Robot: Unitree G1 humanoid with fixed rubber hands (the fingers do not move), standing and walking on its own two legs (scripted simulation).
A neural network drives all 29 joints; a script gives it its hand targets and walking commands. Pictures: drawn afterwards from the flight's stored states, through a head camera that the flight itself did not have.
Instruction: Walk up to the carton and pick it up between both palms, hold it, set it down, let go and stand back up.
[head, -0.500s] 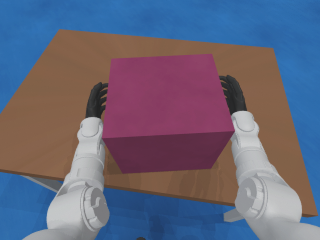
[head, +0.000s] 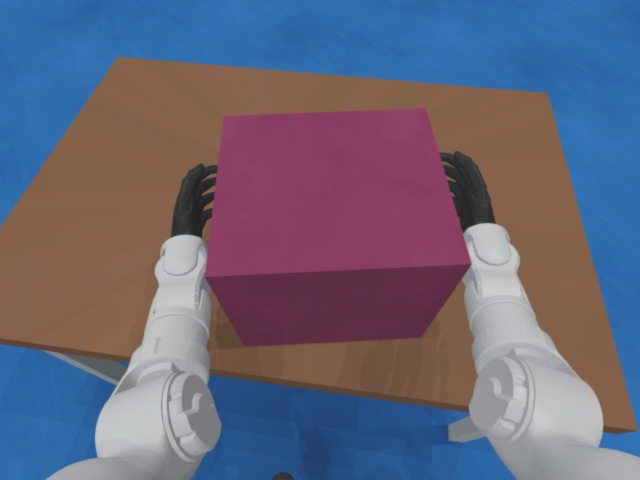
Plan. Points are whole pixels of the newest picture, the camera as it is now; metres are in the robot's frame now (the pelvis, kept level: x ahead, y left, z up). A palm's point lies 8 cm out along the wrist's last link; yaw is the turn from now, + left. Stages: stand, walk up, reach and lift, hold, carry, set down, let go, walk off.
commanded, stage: set down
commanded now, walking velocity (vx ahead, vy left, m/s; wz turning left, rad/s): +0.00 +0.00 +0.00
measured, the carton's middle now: (329, 234) +0.42 +0.05 -0.01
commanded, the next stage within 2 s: none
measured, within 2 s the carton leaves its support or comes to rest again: neither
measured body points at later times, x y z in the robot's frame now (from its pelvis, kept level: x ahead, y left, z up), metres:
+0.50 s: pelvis -0.02 +0.00 -0.02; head +0.07 +0.01 +0.42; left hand +0.40 +0.26 +0.02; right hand +0.48 -0.15 +0.05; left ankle -0.01 +0.12 -0.75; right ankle -0.04 -0.11 -0.75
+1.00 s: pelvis -0.04 +0.00 -0.02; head +0.05 +0.00 +0.42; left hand +0.41 +0.28 +0.10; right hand +0.48 -0.18 +0.10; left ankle -0.01 +0.12 -0.75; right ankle -0.04 -0.11 -0.75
